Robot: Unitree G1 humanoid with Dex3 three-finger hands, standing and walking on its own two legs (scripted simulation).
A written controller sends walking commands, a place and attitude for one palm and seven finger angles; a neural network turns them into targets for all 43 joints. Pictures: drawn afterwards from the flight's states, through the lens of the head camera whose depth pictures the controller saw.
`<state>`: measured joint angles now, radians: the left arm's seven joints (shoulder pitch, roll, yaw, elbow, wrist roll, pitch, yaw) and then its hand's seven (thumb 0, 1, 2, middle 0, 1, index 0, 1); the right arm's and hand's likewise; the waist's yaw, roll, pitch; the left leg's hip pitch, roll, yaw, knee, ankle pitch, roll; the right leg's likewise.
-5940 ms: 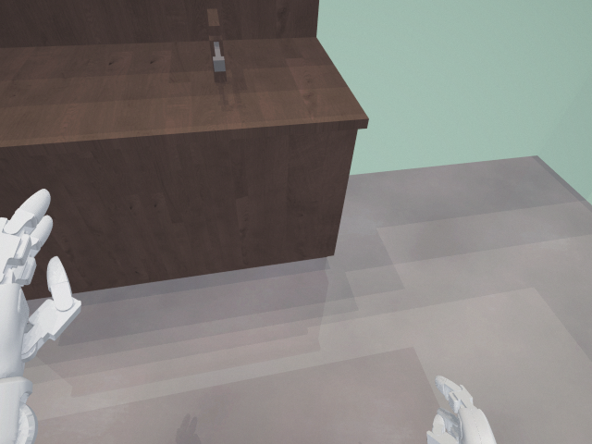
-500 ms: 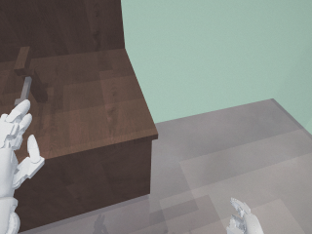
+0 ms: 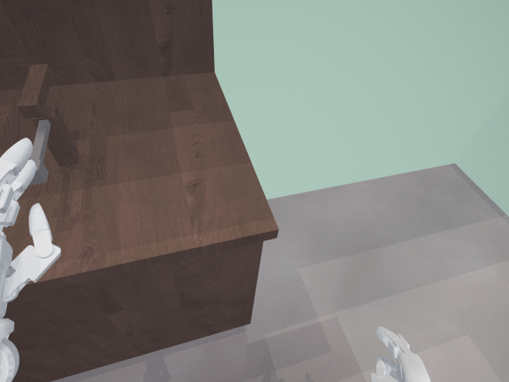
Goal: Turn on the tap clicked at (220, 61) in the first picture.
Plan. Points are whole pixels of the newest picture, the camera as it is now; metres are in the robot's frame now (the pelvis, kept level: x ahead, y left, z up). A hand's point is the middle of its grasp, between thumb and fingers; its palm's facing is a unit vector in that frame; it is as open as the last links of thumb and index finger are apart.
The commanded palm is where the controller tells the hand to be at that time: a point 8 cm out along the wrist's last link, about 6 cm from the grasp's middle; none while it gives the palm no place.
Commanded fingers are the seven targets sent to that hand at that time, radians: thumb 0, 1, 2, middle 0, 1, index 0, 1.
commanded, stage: come to a stop and stand still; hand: left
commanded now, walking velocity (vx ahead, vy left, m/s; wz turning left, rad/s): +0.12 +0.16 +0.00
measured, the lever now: (33, 172) +0.38 +0.38 +0.11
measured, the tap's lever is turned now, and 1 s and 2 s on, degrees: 0 0 0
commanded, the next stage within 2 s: look again from close up in 1.40 s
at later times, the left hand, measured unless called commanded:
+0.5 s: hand (17, 225) +0.23 +0.29 +0.19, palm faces +0.49 -0.81 -0.32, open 7.4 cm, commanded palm +0.19 +0.31 +0.20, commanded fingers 0.00 0.90 0.90 -0.20 -0.30 -0.20 -0.30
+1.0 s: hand out of the picture +0.27 +0.34 +0.18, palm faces +0.45 -0.83 -0.34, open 7.4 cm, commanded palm +0.21 +0.37 +0.20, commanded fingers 0.00 0.90 0.90 -0.20 -0.30 -0.20 -0.30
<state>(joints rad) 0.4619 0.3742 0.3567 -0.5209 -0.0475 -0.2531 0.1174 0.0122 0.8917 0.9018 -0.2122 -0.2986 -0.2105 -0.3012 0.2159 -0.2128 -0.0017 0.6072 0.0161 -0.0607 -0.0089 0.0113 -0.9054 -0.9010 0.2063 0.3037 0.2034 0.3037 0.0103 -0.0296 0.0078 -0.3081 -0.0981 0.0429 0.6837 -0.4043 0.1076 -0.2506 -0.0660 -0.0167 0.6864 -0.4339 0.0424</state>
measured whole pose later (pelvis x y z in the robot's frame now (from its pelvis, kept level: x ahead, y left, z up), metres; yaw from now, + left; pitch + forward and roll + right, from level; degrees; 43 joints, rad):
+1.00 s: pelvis +0.06 +0.08 +0.02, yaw +2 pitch -1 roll -1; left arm 0.43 0.33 0.33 -0.48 -0.04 -0.13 0.15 0.02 0.89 0.90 -0.21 -0.30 -0.21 -0.30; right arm 0.23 -0.18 0.03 0.65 0.01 -0.11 -0.05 0.01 -0.91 -0.90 0.21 0.30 0.20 0.30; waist 0.02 -0.02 0.04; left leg -0.23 0.01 0.00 0.50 -0.26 0.00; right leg -0.25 -0.03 -0.03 0.46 -0.19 0.02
